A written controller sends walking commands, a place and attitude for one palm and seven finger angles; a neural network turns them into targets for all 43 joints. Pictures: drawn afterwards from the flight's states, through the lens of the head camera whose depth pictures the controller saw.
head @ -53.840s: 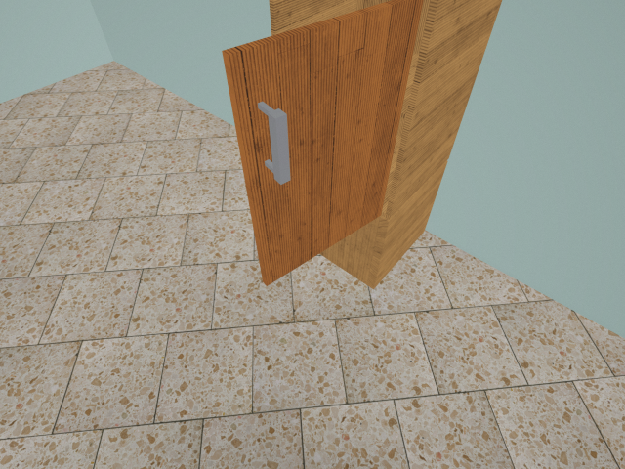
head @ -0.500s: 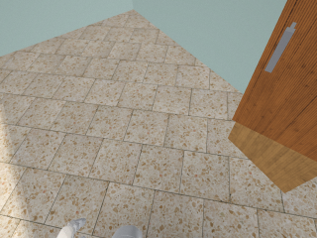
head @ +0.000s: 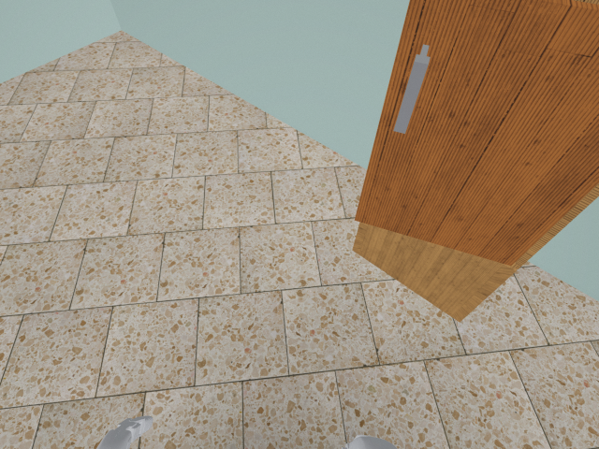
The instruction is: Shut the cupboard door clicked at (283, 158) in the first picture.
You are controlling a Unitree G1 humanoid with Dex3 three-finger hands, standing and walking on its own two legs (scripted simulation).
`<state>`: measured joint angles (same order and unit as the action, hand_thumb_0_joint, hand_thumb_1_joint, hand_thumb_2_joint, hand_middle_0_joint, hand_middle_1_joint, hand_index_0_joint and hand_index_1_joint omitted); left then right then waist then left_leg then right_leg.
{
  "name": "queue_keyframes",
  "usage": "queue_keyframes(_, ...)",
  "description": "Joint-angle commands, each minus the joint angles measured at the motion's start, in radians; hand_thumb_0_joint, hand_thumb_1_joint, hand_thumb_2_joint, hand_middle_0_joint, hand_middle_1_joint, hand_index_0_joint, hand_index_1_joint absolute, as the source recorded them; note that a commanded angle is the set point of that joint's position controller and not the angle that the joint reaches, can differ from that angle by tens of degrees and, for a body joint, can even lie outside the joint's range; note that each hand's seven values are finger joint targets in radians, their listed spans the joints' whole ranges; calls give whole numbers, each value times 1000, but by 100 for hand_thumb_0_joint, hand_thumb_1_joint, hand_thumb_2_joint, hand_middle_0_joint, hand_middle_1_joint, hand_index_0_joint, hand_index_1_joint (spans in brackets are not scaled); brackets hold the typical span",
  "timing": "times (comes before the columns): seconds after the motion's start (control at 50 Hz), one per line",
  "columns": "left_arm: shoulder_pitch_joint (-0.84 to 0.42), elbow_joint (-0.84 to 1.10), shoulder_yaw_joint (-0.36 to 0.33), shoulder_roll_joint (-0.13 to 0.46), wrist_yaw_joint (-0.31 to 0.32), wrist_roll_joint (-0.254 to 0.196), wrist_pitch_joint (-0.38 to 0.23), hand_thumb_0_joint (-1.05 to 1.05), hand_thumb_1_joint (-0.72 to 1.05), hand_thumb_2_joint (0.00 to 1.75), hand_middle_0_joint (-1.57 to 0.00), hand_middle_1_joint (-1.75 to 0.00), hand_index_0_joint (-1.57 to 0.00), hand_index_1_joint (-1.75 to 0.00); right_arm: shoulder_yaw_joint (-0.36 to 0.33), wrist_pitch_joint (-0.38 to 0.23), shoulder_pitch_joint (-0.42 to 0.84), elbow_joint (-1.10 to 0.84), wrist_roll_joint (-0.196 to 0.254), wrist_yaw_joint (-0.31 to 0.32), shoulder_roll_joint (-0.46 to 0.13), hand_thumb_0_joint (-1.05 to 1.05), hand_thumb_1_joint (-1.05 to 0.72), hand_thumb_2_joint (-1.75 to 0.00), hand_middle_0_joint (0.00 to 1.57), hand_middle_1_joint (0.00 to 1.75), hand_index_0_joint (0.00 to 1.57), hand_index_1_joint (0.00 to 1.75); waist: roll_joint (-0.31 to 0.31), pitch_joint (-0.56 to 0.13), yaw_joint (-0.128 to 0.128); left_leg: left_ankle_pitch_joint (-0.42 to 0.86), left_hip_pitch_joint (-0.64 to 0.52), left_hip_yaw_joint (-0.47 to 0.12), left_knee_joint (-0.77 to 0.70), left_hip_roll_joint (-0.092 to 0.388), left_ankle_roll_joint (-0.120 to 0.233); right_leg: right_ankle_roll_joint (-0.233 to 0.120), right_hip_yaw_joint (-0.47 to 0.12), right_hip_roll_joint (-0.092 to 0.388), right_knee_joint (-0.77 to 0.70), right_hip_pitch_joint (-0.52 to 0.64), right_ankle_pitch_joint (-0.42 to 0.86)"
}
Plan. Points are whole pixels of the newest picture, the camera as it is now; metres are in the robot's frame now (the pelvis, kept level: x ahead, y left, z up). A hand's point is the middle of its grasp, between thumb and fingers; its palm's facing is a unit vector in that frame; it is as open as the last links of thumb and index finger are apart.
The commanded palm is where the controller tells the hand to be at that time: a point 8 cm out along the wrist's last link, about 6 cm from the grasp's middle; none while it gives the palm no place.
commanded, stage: turn to face it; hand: left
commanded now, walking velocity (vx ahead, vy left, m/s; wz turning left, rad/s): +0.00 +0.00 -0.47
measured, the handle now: (412, 90) +0.66 -0.15 +0.10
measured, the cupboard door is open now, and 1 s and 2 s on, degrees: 20 20 20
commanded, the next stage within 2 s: take the last steps up to it in 0.44 s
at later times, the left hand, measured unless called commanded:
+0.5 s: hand (196, 437) +0.15 +0.17 -0.18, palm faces -0.17 -0.97 -0.20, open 7.4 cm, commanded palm none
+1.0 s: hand (240, 431) +0.16 +0.10 -0.17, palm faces -0.27 -0.94 -0.19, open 7.4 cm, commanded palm none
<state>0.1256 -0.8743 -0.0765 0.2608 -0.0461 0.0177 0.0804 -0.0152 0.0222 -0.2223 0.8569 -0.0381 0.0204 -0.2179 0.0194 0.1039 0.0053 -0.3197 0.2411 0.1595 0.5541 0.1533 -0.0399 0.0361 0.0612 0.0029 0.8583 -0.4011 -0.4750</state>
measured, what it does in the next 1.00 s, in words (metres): walks ahead, turning right: right foot, then left foot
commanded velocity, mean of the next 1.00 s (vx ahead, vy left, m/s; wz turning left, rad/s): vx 0.10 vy -0.06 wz -0.24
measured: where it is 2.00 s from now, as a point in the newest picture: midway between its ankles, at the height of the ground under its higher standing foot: outside the picture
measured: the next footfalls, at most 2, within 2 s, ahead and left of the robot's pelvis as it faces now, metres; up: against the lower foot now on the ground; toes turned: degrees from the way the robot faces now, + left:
right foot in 0.08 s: +0.04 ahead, -0.13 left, +0.00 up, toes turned -6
left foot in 0.44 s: +0.11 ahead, +0.10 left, +0.00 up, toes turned -7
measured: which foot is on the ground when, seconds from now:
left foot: down 0.00-0.08, up 0.10-0.42, down 0.44-0.76, up 0.78-1.00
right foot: up 0.00-0.06, down 0.08-0.44, up 0.46-0.72, down 0.74-1.00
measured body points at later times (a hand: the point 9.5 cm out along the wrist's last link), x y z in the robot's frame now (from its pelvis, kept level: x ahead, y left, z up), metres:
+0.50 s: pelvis +0.04 -0.01 -0.01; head +0.08 +0.00 +0.44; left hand +0.16 +0.22 -0.16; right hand +0.07 -0.27 -0.14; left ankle +0.07 +0.11 -0.74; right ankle -0.01 -0.12 -0.72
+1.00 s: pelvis +0.10 -0.07 +0.00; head +0.13 -0.08 +0.45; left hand +0.17 +0.15 -0.15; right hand +0.07 -0.34 -0.14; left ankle +0.15 +0.03 -0.70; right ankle +0.00 -0.13 -0.74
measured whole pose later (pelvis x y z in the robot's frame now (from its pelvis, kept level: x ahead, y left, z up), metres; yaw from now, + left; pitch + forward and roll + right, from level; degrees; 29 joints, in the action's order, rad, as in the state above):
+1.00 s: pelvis +0.10 -0.07 +0.00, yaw -17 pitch +2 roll -1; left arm 0.29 -1.03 -0.04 0.18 -0.01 0.03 0.00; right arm -0.05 0.02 -0.22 0.98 -0.03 0.01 -0.23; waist 0.00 0.04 0.01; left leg -0.40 0.48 0.10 0.86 0.08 -0.04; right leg -0.06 0.05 -0.06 0.40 -0.10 -0.33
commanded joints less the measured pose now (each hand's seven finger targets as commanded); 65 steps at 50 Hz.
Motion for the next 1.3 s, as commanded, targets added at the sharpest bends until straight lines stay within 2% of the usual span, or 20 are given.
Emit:
queue_keyframes(0.0, 34, 75, -16, 60, 4, 0, -42, 0, 90, 90, -20, -30, -20, -30, -78, -6, -10, -46, 9, 7, -234, 0, -90, -90, 20, 30, 20, 30, 180, -160, -9, 438, -65, -63, -13, 170, 93, -23, 54, -20, -302, 170, 210)
queue_keyframes(0.02, 102, 56, -24, 101, 9, 4, -52, 0, 90, 90, -20, -30, -20, -30, -78, -5, -1, -52, 16, 2, -221, 0, -90, -90, 20, 30, 20, 30, 96, -187, -43, 340, 16, -30, 106, 130, 46, -48, -7, 21, -426, 305, 338)
queue_keyframes(0.06, 209, 17, -47, 262, 39, -1, -69, 0, 90, 90, -20, -30, -20, -30, -51, 5, 68, -113, 28, -2, -127, 0, -90, -90, 20, 30, 20, 30, -267, -189, -101, -352, 357, -49, 508, -72, -35, -250, -455, 409, -501, 425, 822)
queue_keyframes(0.18, 36, 53, -19, 146, 61, 5, -68, 0, 90, 90, -20, -30, -20, -30, -44, 12, 20, -27, 22, -1, -110, 0, -90, -90, 20, 30, 20, 30, -165, -165, 0, -104, 294, -136, 518, -58, -42, -219, -248, 227, -466, 274, 750)
queue_keyframes(0.36, 46, 15, -26, 140, 63, 1, -60, 0, 90, 90, -20, -30, -20, -30, -36, -5, -36, 3, 27, 7, -85, 0, -90, -90, 20, 30, 20, 30, -143, -154, 19, 63, 51, -112, 5, -121, -17, -178, -313, 180, -404, 209, 653)
queue_keyframes(0.44, 70, 41, -1, 49, 51, -5, -52, 0, 90, 90, -20, -30, -20, -30, -55, -20, -96, 8, 7, 23, -229, 0, -90, -90, 20, 30, 20, 30, 197, -128, 30, 481, -104, -478, -225, 272, 227, -28, -91, -40, 31, -48, -110)
queue_keyframes(0.52, 54, 9, -9, 30, 38, -3, -38, 0, 90, 90, -20, -30, -20, -30, -40, -23, -24, 8, 1, 31, -166, 0, -90, -90, 20, 30, 20, 30, 181, -136, 0, 596, -98, -279, -183, 168, 211, -11, -90, 9, 147, -55, -62)
queue_keyframes(0.68, 114, -31, -11, 26, 0, 8, -47, 0, 90, 90, -20, -30, -20, -30, -73, -10, -31, 54, 4, 16, -205, 0, -90, -90, 20, 30, 20, 30, 107, -109, -13, -82, 64, -197, -152, 138, 113, -36, 34, -33, -383, 245, 163)
queue_keyframes(0.7, 171, -52, -22, 64, 3, 10, -57, 0, 90, 90, -20, -30, -20, -30, -71, -13, -20, 51, 9, 13, -180, 0, -90, -90, 20, 30, 20, 30, 8, -109, -39, -141, 153, -128, -41, 74, 73, -60, -39, 14, -495, 344, 128)
queue_keyframes(0.72, 223, -70, -38, 152, 17, 18, -67, 0, 90, 90, -20, -30, -20, -30, -56, -16, 3, 25, 21, 8, -109, 0, -90, -90, 20, 30, 20, 30, -253, -95, -65, -257, 346, 0, 183, -57, 14, -153, -352, 221, -628, 442, -2)
queue_keyframes(0.76, 255, -85, -40, 160, 41, 10, -76, 0, 90, 90, -20, -30, -20, -30, -50, -12, 127, -15, 14, 7, -108, 0, -90, -90, 20, 30, 20, 30, -270, -17, -91, -278, 487, -125, 518, -78, 12, -295, -527, 328, -688, 364, 104)
queue_keyframes(0.86, 141, -72, -7, 78, 51, 10, -103, 0, 90, 90, -20, -30, -20, -30, -46, -19, 28, 44, 9, -11, -63, 0, -90, -90, 20, 30, 20, 30, -117, -55, 8, -92, 355, -91, 472, -56, -9, -260, -212, 215, -594, 302, 496)
queue_keyframes(0.96, 191, -113, -8, 92, 52, 11, -104, 0, 90, 90, -20, -30, -20, -30, -35, -36, 41, 37, 14, -7, -48, 0, -90, -90, 20, 30, 20, 30, -115, -97, -7, -64, 278, -49, 204, -84, 5, -258, -218, 207, -528, 390, 671)
queue_keyframes(1.02, 149, -114, -7, 79, 47, -5, -97, 0, 90, 90, -20, -30, -20, -30, -35, -50, -88, 87, 11, 9, -70, 0, -90, -90, 20, 30, 20, 30, -91, -123, 61, 122, -2, -16, -43, -119, 23, -194, -156, 127, -371, 290, 738)
queue_keyframes(1.04, 163, -109, -1, 45, 43, -6, -95, 0, 90, 90, -20, -30, -20, -30, -49, -60, -190, 121, 4, 15, -126, 0, -90, -90, 20, 30, 20, 30, 15, -176, 99, 232, -217, -158, -117, -23, 63, -144, -120, 72, -193, 131, 585)
queue_keyframes(1.06, 203, -88, 10, -11, 36, -13, -94, 0, 90, 90, -20, -30, -20, -30, -70, -65, -289, 139, -14, 23, -242, 0, -90, -90, 20, 30, 20, 30, 284, -233, 113, 363, -403, -514, -178, 268, 198, -81, -17, -42, 85, -111, 106)
queue_keyframes(1.08, 173, -65, 10, 32, 37, 4, -94, 0, 90, 90, -20, -30, -20, -30, -66, -52, -295, 131, -5, 26, -261, 0, -90, -90, 20, 30, 20, 30, 235, -209, 118, 261, -317, -618, -253, 382, 277, -80, -72, -40, 279, -159, -168)
queue_keyframes(1.14, 77, -56, -2, 25, 22, 14, -76, 0, 90, 90, -20, -30, -20, -30, -42, -55, -133, 84, 1, 32, -166, 0, -90, -90, 20, 30, 20, 30, 130, -17, 50, 51, -35, -490, -344, 284, 229, -49, -119, 55, 354, -210, 14)
queue_keyframes(1.2, 123, -80, 5, -33, 25, 1, -48, 0, 90, 90, -20, -30, -20, -30, -31, -52, -48, 81, 3, 36, -135, 0, -90, -90, 20, 30, 20, 30, 126, -72, -10, 415, 24, -217, -273, 169, 177, -16, -80, 60, 106, -34, 89)
queue_keyframes(1.28, 135, -96, 19, -44, 41, 1, -47, 0, 90, 90, -20, -30, -20, -30, -42, -28, -28, 105, 12, 25, -133, 0, -90, -90, 20, 30, 20, 30, 161, -91, -12, 418, 40, -140, -201, 114, 164, -1, 19, 14, -137, 108, 181)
